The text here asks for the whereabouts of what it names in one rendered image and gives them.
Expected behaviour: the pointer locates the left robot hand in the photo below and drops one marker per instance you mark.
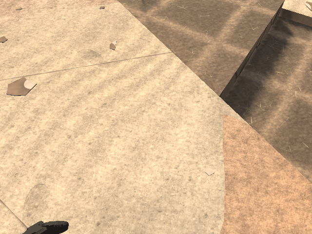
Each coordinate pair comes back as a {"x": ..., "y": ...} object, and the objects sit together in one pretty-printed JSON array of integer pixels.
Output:
[{"x": 51, "y": 227}]

